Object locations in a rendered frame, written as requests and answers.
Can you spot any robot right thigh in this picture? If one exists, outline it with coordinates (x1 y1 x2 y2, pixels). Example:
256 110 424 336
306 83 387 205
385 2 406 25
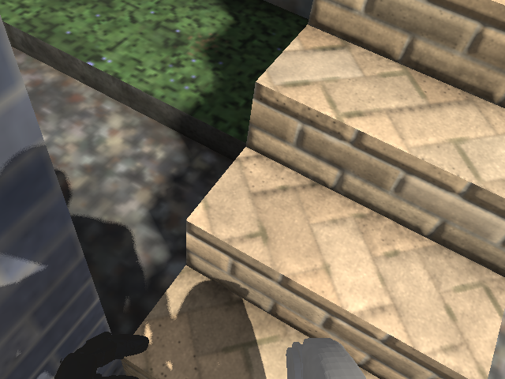
286 338 366 379

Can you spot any left robot hand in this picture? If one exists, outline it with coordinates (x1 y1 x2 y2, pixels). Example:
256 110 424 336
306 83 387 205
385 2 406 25
54 332 149 379

